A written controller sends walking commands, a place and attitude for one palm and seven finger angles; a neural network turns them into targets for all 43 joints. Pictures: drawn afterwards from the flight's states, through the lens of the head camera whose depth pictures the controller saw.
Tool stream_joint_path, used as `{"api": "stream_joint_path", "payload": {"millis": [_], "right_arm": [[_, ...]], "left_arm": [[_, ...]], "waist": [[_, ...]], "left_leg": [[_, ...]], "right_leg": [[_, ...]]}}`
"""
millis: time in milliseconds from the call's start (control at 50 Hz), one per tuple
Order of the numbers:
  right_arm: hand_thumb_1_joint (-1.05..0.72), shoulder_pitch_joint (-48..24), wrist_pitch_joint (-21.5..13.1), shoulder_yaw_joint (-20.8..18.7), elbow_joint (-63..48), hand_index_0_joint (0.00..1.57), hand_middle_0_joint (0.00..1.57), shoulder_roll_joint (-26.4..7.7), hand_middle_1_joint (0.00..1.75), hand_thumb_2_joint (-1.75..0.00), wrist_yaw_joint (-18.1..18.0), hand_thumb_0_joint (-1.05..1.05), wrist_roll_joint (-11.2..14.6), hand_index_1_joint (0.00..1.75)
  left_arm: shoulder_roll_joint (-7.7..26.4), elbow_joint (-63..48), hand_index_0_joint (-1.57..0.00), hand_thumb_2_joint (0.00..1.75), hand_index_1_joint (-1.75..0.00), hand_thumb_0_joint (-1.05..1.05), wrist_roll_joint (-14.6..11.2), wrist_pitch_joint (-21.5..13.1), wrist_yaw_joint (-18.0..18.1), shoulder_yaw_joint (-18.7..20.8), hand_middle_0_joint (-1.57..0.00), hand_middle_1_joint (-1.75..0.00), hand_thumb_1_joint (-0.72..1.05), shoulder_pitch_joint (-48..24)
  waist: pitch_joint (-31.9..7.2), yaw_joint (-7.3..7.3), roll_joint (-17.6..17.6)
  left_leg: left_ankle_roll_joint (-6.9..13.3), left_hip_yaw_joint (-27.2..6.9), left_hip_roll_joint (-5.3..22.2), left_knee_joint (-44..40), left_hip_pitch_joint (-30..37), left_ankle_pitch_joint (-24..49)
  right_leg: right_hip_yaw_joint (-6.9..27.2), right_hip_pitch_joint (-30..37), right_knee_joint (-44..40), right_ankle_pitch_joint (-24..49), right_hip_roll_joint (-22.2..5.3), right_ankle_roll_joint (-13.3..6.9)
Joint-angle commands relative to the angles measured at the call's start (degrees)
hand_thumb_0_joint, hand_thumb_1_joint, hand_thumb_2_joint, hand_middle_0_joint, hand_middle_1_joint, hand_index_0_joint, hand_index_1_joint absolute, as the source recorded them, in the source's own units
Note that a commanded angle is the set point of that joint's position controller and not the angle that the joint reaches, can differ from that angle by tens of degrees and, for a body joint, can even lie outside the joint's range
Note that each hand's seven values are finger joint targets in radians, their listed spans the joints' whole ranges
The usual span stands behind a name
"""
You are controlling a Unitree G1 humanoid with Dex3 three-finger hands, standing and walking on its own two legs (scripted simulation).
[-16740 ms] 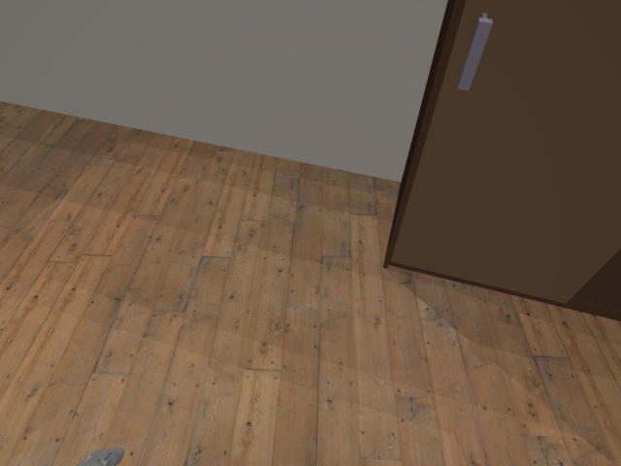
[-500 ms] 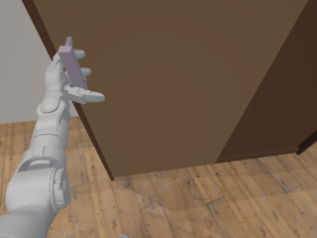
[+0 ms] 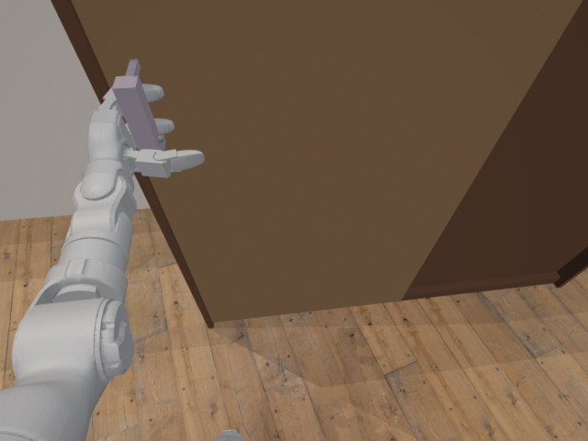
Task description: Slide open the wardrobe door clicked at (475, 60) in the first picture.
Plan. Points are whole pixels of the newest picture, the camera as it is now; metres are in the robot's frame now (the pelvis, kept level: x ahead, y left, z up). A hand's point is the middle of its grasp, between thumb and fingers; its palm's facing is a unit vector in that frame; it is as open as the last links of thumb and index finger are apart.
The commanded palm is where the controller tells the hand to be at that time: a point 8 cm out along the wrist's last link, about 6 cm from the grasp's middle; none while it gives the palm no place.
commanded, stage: grip the handle and tug to test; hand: left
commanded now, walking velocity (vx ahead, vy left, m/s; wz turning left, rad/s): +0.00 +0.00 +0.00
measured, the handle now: (146, 119) +0.52 +0.20 +0.15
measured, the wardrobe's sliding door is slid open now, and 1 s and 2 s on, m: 0.00 0.00 0.03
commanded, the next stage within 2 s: tug the door sideways, standing still in 1.16 s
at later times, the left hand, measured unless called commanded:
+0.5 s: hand (160, 138) +0.48 +0.17 +0.15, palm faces +0.13 -0.99 +0.00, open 5.8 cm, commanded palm +0.45 +0.21 +0.15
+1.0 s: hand (160, 138) +0.48 +0.17 +0.15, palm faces +0.13 -0.99 +0.00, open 5.8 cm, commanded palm +0.43 +0.21 +0.15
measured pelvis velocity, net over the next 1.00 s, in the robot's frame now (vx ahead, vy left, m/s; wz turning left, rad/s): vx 0.01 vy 0.00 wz -0.01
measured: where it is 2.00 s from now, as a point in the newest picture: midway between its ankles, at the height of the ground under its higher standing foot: outside the picture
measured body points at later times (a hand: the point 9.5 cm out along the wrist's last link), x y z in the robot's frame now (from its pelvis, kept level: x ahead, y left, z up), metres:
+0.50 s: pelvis +0.01 +0.00 +0.00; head +0.05 +0.00 +0.45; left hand +0.47 +0.23 +0.15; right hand +0.04 -0.27 -0.12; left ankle +0.06 +0.13 -0.71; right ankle -0.06 -0.11 -0.71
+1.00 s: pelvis +0.01 +0.00 +0.00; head +0.05 -0.01 +0.45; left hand +0.47 +0.23 +0.15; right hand +0.06 -0.27 -0.12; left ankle +0.06 +0.13 -0.71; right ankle -0.06 -0.11 -0.71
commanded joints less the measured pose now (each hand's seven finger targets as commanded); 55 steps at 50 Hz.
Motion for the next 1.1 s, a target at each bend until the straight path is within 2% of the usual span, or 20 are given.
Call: {"api": "stream_joint_path", "payload": {"millis": [0, 80, 200, 260, 320, 340, 420, 440, 480, 540, 600, 640, 680, 720, 780, 840, 880, 980, 1020, 1080], "right_arm": [[-0.90, 3.80, -1.69, -2.90, -5.11, 0.20, 0.20, -8.54, 0.30, -0.90, -0.66, 0.00, 0.19, 0.30], [-0.90, 4.02, -1.75, -2.92, -5.04, 0.20, 0.20, -8.79, 0.30, -0.90, -0.75, 0.00, 0.16, 0.30], [-0.90, 3.87, -1.85, -2.99, -5.26, 0.20, 0.20, -8.45, 0.30, -0.90, -0.61, 0.00, 0.24, 0.30], [-0.90, 3.72, -1.87, -3.17, -5.54, 0.20, 0.20, -8.70, 0.30, -0.90, -0.54, 0.00, 0.20, 0.30], [-0.90, 3.23, -2.18, -3.23, -5.85, 0.20, 0.20, -8.29, 0.30, -0.90, -0.24, 0.00, 0.30, 0.30], [-0.90, 3.70, -2.14, -3.20, -5.72, 0.20, 0.20, -8.49, 0.30, -0.90, -0.28, 0.00, 0.18, 0.30], [-0.90, 3.03, -2.18, -3.28, -5.88, 0.20, 0.20, -8.37, 0.30, -0.90, -0.15, 0.00, 0.37, 0.30], [-0.90, 3.51, -2.07, -3.30, -5.75, 0.20, 0.20, -8.74, 0.30, -0.90, -0.30, 0.00, 0.28, 0.30], [-0.90, 3.04, -1.96, -3.21, -5.71, 0.20, 0.20, -8.51, 0.30, -0.90, -0.27, 0.00, 0.43, 0.30], [-0.90, 3.46, -1.75, -3.15, -5.41, 0.20, 0.20, -8.60, 0.30, -0.90, -0.42, 0.00, 0.27, 0.30], [-0.90, 3.04, -1.69, -3.08, -5.50, 0.20, 0.20, -8.32, 0.30, -0.90, -0.35, 0.00, 0.36, 0.30], [-0.90, 3.53, -1.42, -2.98, -5.31, 0.20, 0.20, -8.74, 0.30, -0.90, -0.55, 0.00, 0.15, 0.30], [-0.90, 2.91, -1.23, -3.02, -5.57, 0.20, 0.20, -8.37, 0.30, -0.90, -0.56, 0.00, 0.30, 0.30], [-0.90, 3.01, -1.14, -2.90, -5.35, 0.20, 0.20, -8.42, 0.30, -0.90, -0.59, 0.00, 0.22, 0.30], [-0.90, 2.28, -1.23, -3.00, -6.39, 0.20, 0.20, -8.21, 0.30, -0.90, -0.43, 0.00, 0.29, 0.30], [-0.90, 1.90, -1.46, -3.11, -7.31, 0.20, 0.20, -7.99, 0.30, -0.90, -0.10, 0.00, 0.35, 0.30], [-0.90, 1.45, -1.26, -3.22, -7.49, 0.20, 0.20, -8.35, 0.30, -0.90, -0.05, 0.00, 0.60, 0.30], [-0.90, 0.58, -1.03, -3.44, -8.72, 0.20, 0.20, -8.12, 0.30, -0.90, 0.21, 0.00, 0.92, 0.30], [-0.90, 0.21, -1.13, -3.45, -9.11, 0.20, 0.20, -7.90, 0.30, -0.90, 0.45, 0.00, 1.01, 0.30], [-0.90, -0.25, -1.10, -3.66, -9.48, 0.20, 0.20, -7.89, 0.30, -0.90, 0.59, 0.00, 1.06, 0.30]], "left_arm": [[9.80, -12.41, -0.37, 0.58, -1.29, 0.00, -0.49, -4.06, -0.82, -0.31, -0.37, -1.29, 0.15, -29.80], [11.69, -11.77, -0.39, 0.66, -1.32, 0.00, -0.64, -4.22, -0.85, 1.17, -0.39, -1.32, 0.34, -29.42], [9.89, -13.21, -0.42, 0.78, -1.36, 0.00, -0.85, -4.55, -1.25, -0.07, -0.42, -1.36, 0.62, -29.45], [11.19, -14.92, -0.44, 0.84, -1.38, 0.00, -0.90, -4.86, -0.95, 1.27, -0.44, -1.38, 0.76, -27.82], [7.61, -17.43, -0.45, 0.90, -1.40, 0.00, -1.02, -4.68, -0.82, -1.59, -0.45, -1.40, 0.90, -27.37], [8.40, -17.27, -0.45, 0.90, -1.40, 0.00, -1.02, -4.64, -0.62, -1.07, -0.45, -1.40, 0.90, -26.53], [7.42, -18.55, -0.45, 0.90, -1.40, 0.00, -1.05, -3.84, -0.70, -1.78, -0.45, -1.40, 0.90, -26.27], [9.27, -18.19, -0.45, 0.90, -1.40, 0.00, -1.02, -3.77, -0.41, -0.27, -0.45, -1.40, 0.90, -25.38], [8.55, -18.19, -0.45, 0.90, -1.40, 0.00, -0.82, -3.33, -0.47, -1.05, -0.45, -1.40, 0.90, -26.48], [8.46, -17.13, -0.45, 0.90, -1.40, 0.00, -0.77, -3.00, -0.41, -1.27, -0.45, -1.40, 0.90, -27.36], [7.50, -16.41, -0.45, 0.90, -1.40, 0.00, -0.76, -2.74, -0.60, -1.65, -0.45, -1.40, 0.90, -27.31], [10.40, -15.43, -0.45, 0.90, -1.40, 0.00, -0.81, -2.78, -0.55, 0.54, -0.45, -1.40, 0.90, -27.22], [9.25, -15.66, -0.45, 0.90, -1.40, 0.00, -0.65, -2.94, -0.85, -0.40, -0.45, -1.40, 0.90, -27.92], [9.63, -14.51, -0.45, 0.90, -1.40, 0.00, -0.62, -2.95, -1.04, -0.23, -0.45, -1.40, 0.90, -28.88], [8.35, -16.52, -0.45, 0.90, -1.40, 0.00, -0.87, -3.36, -1.22, -0.64, -0.45, -1.40, 0.90, -25.02], [5.15, -19.84, -0.45, 0.90, -1.40, 0.00, -1.53, -3.43, -1.32, -2.90, -0.45, -1.40, 0.90, -22.56], [7.77, -21.02, -0.45, 0.90, -1.40, 0.00, -1.69, -2.84, -1.23, -0.77, -0.45, -1.40, 0.90, -19.88], [5.41, -26.09, -0.45, 0.90, -1.40, 0.00, -2.21, -1.13, -1.29, -2.07, -0.45, -1.40, 0.90, -14.28], [2.91, -28.44, -0.45, 0.90, -1.40, 0.00, -2.46, -0.05, -1.30, -3.94, -0.45, -1.40, 0.90, -12.07], [2.83, -31.57, -0.45, 0.90, -1.40, 0.00, -2.55, 1.33, -0.95, -3.64, -0.45, -1.40, 0.90, -7.55]], "waist": [[-18.90, -2.13, 1.66], [-19.34, -1.91, 0.43], [-19.47, -1.96, 1.98], [-21.46, -1.16, 1.57], [-21.28, -1.54, 3.42], [-21.14, -1.65, 1.55], [-20.87, -1.34, 2.70], [-21.00, -1.31, 0.56], [-20.51, -1.36, 2.29], [-19.28, -2.02, 0.38], [-19.60, -1.71, 1.45], [-19.51, -1.45, -0.47], [-20.29, -1.53, 1.13], [-18.88, -1.99, 0.28], [-21.06, -0.70, 1.92], [-22.21, -0.62, 1.81], [-22.26, 0.23, 1.47], [-22.63, 1.08, 1.53], [-22.26, 1.17, 2.03], [-22.55, 2.07, 2.19]], "left_leg": [[3.15, -1.49, -2.82, -1.48, 25.43, 10.77], [3.29, -1.44, -2.89, -1.56, 24.43, 10.20], [3.18, -1.32, -2.82, -1.34, 25.77, 11.25], [3.14, -1.46, -2.81, -1.30, 26.20, 12.45], [2.99, -1.40, -2.73, -1.16, 28.21, 13.20], [3.20, -1.56, -2.75, -1.12, 27.68, 13.42], [3.00, -1.34, -2.78, -1.35, 28.02, 13.94], [3.26, -1.45, -2.82, -1.25, 27.38, 14.23], [3.11, -1.28, -2.85, -1.41, 27.66, 14.42], [3.29, -1.54, -2.88, -1.28, 26.96, 13.98], [3.16, -1.44, -2.94, -1.29, 27.57, 14.61], [3.39, -1.36, -3.12, -1.20, 26.04, 14.28], [3.24, -1.22, -3.11, -1.17, 26.82, 14.69], [3.22, -1.40, -3.04, -1.21, 26.07, 13.67], [3.12, -1.22, -3.08, -1.12, 27.65, 15.18], [3.17, -1.19, -3.13, -0.95, 28.84, 16.84], [3.13, -0.93, -2.98, -1.28, 28.48, 17.76], [3.15, -0.67, -2.99, -1.57, 29.47, 19.99], [3.09, -0.57, -2.94, -1.64, 30.19, 21.43], [3.04, -0.42, -2.82, -1.82, 30.93, 24.10]], "right_leg": [[1.29, -8.05, -7.12, 21.39, 1.89, 0.68], [1.49, -7.14, -7.23, 21.36, 1.88, 0.77], [1.29, -7.68, -7.05, 21.90, 2.02, 0.68], [1.23, -6.37, -6.58, 23.12, 2.07, 0.64], [0.91, -7.56, -6.69, 23.08, 2.28, 0.50], [0.80, -6.67, -6.79, 23.40, 2.34, 0.51], [0.81, -6.82, -6.71, 24.39, 2.33, 0.48], [0.87, -5.72, -6.79, 24.77, 2.32, 0.52], [0.95, -6.47, -6.75, 25.11, 2.20, 0.53], [0.88, -6.55, -7.03, 24.55, 2.17, 0.61], [0.92, -7.04, -6.83, 25.04, 2.10, 0.55], [1.10, -5.59, -6.96, 25.56, 1.99, 0.65], [1.18, -6.08, -6.64, 25.97, 1.88, 0.67], [1.19, -6.59, -6.89, 25.11, 1.82, 0.74], [1.11, -5.78, -6.45, 26.04, 1.88, 0.49], [0.69, -4.73, -6.26, 27.33, 2.12, 0.40], [0.86, -3.50, -6.24, 29.15, 2.14, 0.41], [0.60, -1.87, -6.32, 31.44, 2.28, 0.37], [0.32, -1.73, -6.39, 32.52, 2.36, 0.39], [0.16, -0.27, -6.19, 34.87, 2.32, 0.34]]}}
